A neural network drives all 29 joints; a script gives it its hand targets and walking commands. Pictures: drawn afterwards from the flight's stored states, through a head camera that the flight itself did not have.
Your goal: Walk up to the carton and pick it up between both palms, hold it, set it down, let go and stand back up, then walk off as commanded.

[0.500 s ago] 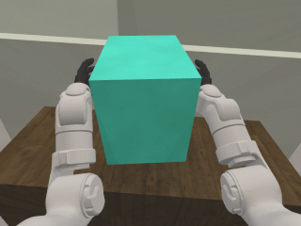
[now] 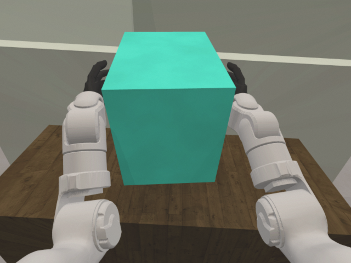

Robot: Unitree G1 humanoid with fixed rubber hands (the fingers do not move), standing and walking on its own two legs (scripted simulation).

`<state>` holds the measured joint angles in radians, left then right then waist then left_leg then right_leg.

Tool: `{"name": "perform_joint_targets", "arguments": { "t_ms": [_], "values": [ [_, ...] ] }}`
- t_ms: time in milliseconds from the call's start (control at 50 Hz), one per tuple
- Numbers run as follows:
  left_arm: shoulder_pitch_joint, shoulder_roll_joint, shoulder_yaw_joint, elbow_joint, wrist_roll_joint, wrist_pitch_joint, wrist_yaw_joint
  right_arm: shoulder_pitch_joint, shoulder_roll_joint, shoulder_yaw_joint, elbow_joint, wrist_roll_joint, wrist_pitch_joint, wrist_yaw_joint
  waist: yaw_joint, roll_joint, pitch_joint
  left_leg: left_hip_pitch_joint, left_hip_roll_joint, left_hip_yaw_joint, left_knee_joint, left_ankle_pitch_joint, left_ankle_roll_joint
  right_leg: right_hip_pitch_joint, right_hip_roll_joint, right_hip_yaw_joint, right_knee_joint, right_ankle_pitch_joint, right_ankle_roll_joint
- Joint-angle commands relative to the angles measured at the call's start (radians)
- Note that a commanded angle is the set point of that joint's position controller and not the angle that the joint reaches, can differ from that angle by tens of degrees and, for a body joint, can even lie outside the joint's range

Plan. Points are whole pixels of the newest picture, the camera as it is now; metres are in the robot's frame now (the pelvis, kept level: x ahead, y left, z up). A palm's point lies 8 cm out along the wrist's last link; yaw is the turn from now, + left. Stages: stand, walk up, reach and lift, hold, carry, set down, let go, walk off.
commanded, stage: set down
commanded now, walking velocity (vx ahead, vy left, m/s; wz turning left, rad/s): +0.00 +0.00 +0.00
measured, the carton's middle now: (167, 102) +0.42 +0.00 +0.24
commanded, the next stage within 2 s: none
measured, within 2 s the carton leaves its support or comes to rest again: neither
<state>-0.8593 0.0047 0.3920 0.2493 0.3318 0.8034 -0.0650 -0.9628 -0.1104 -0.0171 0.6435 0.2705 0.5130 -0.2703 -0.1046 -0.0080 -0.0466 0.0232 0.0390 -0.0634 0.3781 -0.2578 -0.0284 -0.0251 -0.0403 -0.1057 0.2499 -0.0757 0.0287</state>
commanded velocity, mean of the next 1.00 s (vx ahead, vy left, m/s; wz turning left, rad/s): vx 0.00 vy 0.00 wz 0.00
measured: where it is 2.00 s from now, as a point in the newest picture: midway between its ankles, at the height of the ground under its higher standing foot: outside the picture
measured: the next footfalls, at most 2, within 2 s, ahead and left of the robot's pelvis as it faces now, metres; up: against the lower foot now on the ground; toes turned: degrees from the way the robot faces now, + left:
none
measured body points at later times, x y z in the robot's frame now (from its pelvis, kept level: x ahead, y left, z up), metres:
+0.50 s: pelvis +0.01 +0.01 +0.00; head -0.02 +0.05 +0.45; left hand +0.42 +0.14 +0.22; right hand +0.39 -0.15 +0.20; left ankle -0.02 +0.14 -0.75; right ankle +0.05 -0.14 -0.75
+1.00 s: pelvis +0.03 +0.02 +0.00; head +0.01 +0.06 +0.45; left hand +0.44 +0.13 +0.21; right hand +0.40 -0.16 +0.18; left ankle -0.02 +0.14 -0.75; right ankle +0.05 -0.14 -0.75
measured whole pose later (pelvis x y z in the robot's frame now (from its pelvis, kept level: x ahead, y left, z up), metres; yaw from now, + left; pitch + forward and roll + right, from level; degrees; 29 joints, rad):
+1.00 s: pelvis +0.03 +0.02 +0.00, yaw +0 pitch -9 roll -2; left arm -0.72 -0.06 0.28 0.24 0.37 0.54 -0.04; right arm -0.67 -0.06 -0.05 0.62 0.18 0.07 -0.21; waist -0.13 -0.05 0.11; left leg 0.09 0.02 -0.05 0.37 -0.30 0.00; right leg 0.06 -0.06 -0.10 0.19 -0.08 0.06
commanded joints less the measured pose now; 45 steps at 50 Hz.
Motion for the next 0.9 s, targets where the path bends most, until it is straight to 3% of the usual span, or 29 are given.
{"name": "perform_joint_targets", "arguments": {
  "t_ms": [0,100,160,240,300,340,440,480,540,660,720,780,880],
  "values": [
    [-0.713,-0.485,-0.340,0.037,-0.118,-0.105,-0.165,-0.805,0.625,0.190,-0.222,0.039,-0.139,0.133,-0.007,0.023,-0.260,-0.180,-0.121,0.077,-0.112,0.174,-0.004,0.284,0.096,0.008,0.010,0.024,0.005],
    [-0.622,-0.424,-0.212,0.209,-0.012,-0.170,-0.208,-0.754,0.547,0.033,-0.109,-0.106,-0.287,0.173,0.019,0.010,-0.148,-0.225,-0.114,0.118,-0.162,0.029,0.026,0.270,0.078,-0.022,-0.007,-0.124,0.002],
    [-0.563,-0.428,-0.217,0.223,0.009,-0.199,-0.208,-0.713,0.513,0.012,-0.098,-0.144,-0.356,0.181,0.014,0.002,-0.145,-0.175,-0.107,0.132,-0.154,0.101,0.020,0.296,0.082,-0.039,-0.010,-0.066,0.002],
    [-0.527,-0.460,-0.262,0.194,0.009,-0.234,-0.203,-0.719,0.490,0.056,-0.162,-0.158,-0.445,0.181,0.006,-0.002,-0.172,-0.090,-0.109,0.141,-0.117,0.242,0.004,0.297,0.093,-0.062,-0.014,0.019,0.004],
    [-0.519,-0.512,-0.366,0.116,-0.037,-0.264,-0.188,-0.729,0.509,0.143,-0.293,-0.141,-0.517,0.174,-0.009,-0.010,-0.283,-0.009,-0.109,0.134,-0.067,0.388,-0.016,0.330,0.104,-0.077,-0.003,0.134,0.002],
    [-0.512,-0.529,-0.412,0.090,-0.058,-0.279,-0.172,-0.734,0.505,0.177,-0.340,-0.130,-0.543,0.174,-0.017,-0.011,-0.303,0.007,-0.110,0.125,-0.054,0.411,-0.020,0.318,0.104,-0.078,-0.002,0.157,0.006],
    [-0.511,-0.584,-0.519,0.023,-0.096,-0.299,-0.136,-0.702,0.513,0.217,-0.384,-0.118,-0.570,0.176,-0.032,0.045,-0.361,0.045,-0.106,0.106,-0.025,0.497,-0.042,0.294,0.108,-0.078,-0.004,0.176,0.001],
    [-0.494,-0.569,-0.520,0.020,-0.094,-0.293,-0.129,-0.666,0.509,0.217,-0.362,-0.112,-0.562,0.182,-0.016,0.067,-0.330,0.025,-0.109,0.115,-0.027,0.483,-0.045,0.294,0.107,-0.072,0.000,0.168,0.005],
    [-0.444,-0.577,-0.509,0.043,-0.076,-0.285,-0.122,-0.645,0.500,0.225,-0.350,-0.099,-0.557,0.187,-0.012,0.060,-0.315,0.011,-0.107,0.116,-0.042,0.453,-0.042,0.293,0.105,-0.070,-0.008,0.148,0.001],
    [-0.387,-0.571,-0.504,0.019,-0.071,-0.273,-0.123,-0.590,0.495,0.280,-0.370,-0.074,-0.547,0.183,-0.001,0.033,-0.330,0.042,-0.107,0.117,-0.020,0.563,-0.041,0.321,0.110,-0.064,0.008,0.256,0.007],
    [-0.371,-0.564,-0.503,0.014,-0.074,-0.264,-0.131,-0.550,0.499,0.270,-0.339,-0.069,-0.531,0.175,-0.028,0.024,-0.276,0.041,-0.107,0.113,-0.024,0.560,-0.043,0.319,0.108,-0.065,0.007,0.285,0.007],
    [-0.364,-0.563,-0.504,0.017,-0.071,-0.261,-0.137,-0.550,0.492,0.269,-0.363,-0.068,-0.529,0.174,-0.026,0.013,-0.267,0.017,-0.111,0.114,-0.037,0.523,-0.037,0.320,0.109,-0.064,0.004,0.278,0.014],
    [-0.374,-0.587,-0.552,-0.035,-0.102,-0.281,-0.130,-0.552,0.505,0.292,-0.443,-0.066,-0.550,0.170,-0.033,0.017,-0.347,0.071,-0.111,0.104,0.003,0.641,-0.054,0.321,0.122,-0.061,0.022,0.358,0.015]
  ]
}}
